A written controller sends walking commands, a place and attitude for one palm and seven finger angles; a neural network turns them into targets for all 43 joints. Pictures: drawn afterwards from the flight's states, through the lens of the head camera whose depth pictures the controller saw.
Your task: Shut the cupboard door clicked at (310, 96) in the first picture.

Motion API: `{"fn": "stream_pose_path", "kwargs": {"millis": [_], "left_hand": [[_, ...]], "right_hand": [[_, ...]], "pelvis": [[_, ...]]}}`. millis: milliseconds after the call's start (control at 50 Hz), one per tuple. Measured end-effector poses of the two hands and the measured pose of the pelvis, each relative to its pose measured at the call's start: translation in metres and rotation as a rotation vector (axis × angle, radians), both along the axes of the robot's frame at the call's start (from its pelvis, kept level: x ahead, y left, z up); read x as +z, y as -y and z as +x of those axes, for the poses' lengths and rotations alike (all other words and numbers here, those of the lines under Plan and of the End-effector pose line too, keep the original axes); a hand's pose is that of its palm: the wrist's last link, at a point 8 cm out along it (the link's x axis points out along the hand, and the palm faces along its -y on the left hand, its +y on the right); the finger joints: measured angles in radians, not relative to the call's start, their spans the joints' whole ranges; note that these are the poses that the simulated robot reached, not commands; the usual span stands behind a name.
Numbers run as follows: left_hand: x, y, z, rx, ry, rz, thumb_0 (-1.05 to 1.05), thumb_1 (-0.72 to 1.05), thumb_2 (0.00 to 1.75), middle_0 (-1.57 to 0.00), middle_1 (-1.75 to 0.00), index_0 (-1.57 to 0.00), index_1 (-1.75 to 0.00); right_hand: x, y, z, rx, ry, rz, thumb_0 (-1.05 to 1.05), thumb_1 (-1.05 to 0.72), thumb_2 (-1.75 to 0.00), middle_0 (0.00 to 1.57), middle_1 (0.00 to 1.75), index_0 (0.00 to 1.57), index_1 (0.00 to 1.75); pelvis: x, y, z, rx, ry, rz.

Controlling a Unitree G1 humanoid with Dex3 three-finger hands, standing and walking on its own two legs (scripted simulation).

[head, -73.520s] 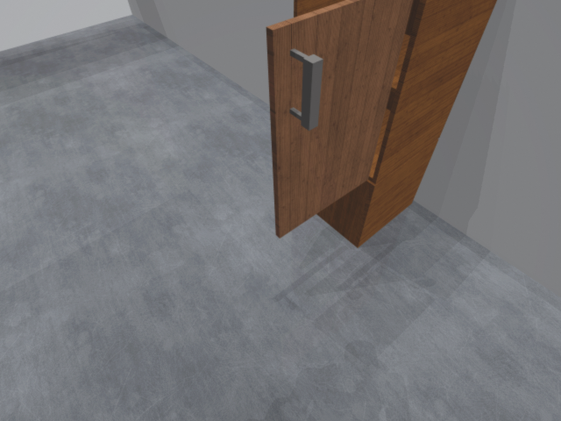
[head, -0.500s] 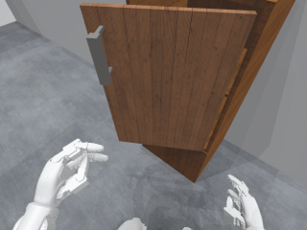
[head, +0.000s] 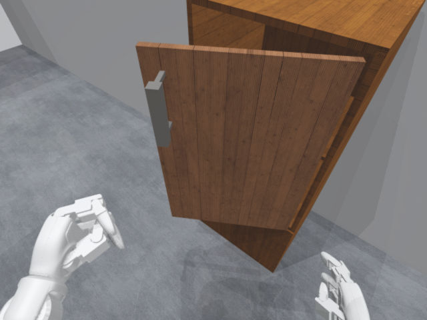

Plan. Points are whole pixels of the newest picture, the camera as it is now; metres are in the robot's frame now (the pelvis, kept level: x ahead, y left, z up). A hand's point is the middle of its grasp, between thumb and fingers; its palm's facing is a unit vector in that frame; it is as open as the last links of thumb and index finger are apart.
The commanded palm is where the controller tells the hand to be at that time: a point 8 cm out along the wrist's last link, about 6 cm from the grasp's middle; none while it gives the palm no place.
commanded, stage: raise the hand and make a fist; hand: left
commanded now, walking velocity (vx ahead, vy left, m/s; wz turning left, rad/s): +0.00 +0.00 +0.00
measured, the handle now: (162, 109) +0.46 +0.15 +0.16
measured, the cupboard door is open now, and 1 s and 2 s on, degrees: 31 31 31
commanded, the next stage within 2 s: bring the fist close to the handle in 0.74 s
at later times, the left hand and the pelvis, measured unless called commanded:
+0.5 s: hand (91, 217) +0.21 +0.19 +0.17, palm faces -0.02 -1.00 -0.04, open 3.1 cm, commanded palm +0.18 +0.24 +0.17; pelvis -0.02 +0.00 +0.02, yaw +1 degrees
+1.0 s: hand (118, 211) +0.23 +0.16 +0.17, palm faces +0.02 -1.00 -0.08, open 3.1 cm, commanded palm +0.21 +0.21 +0.17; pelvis -0.02 -0.04 +0.02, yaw +1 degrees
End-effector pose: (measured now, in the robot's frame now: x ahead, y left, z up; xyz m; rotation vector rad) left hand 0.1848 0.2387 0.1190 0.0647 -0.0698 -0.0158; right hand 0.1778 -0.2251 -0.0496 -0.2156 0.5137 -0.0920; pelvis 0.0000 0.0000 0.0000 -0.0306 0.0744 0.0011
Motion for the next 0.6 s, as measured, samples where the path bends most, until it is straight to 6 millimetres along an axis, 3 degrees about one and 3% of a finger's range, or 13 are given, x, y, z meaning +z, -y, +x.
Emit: {"fn": "stream_pose_path", "kwargs": {"millis": [80, 180, 260, 400, 600], "left_hand": [[0.021, -0.011, 0.001, 0.034, 0.071, -0.014, 0.02, 0.90, 0.90, -1.18, -1.37, -1.18, -1.37], [0.021, -0.005, 0.003, -0.013, -0.014, -0.016, 0.02, 0.90, 0.90, -1.25, -1.44, -1.25, -1.45], [0.029, -0.007, 0.004, -0.021, -0.043, 0.012, 0.02, 0.90, 0.90, -1.28, -1.48, -1.28, -1.48], [0.067, -0.021, 0.008, 0.042, 0.076, 0.015, 0.02, 0.90, 0.90, -1.30, -1.50, -1.29, -1.50], [0.038, 0.007, 0.000, -0.012, -0.095, -0.008, 0.02, 0.90, 0.90, -1.30, -1.50, -1.30, -1.50]], "right_hand": [[0.007, -0.014, 0.004, 0.040, 0.024, 0.017, 0.01, -0.90, -0.90, 0.20, 0.30, 0.20, 0.30], [0.011, -0.025, 0.001, 0.061, 0.019, 0.032, 0.01, -0.90, -0.90, 0.20, 0.30, 0.21, 0.30], [0.012, -0.027, -0.006, 0.059, 0.002, 0.033, 0.01, -0.90, -0.90, 0.20, 0.30, 0.21, 0.30], [0.011, -0.021, -0.018, 0.058, -0.027, 0.033, 0.01, -0.90, -0.90, 0.20, 0.30, 0.21, 0.30], [0.015, 0.002, -0.025, 0.016, -0.018, 0.025, 0.02, -0.90, -0.90, 0.20, 0.30, 0.21, 0.30]], "pelvis": [[0.004, -0.003, -0.002, 0.008, 0.029, -0.005], [0.010, -0.007, -0.007, 0.012, 0.062, -0.006], [0.014, -0.007, -0.010, 0.010, 0.083, 0.000], [0.020, -0.002, -0.015, 0.014, 0.116, 0.006], [0.023, 0.008, -0.020, 0.002, 0.128, 0.017]]}}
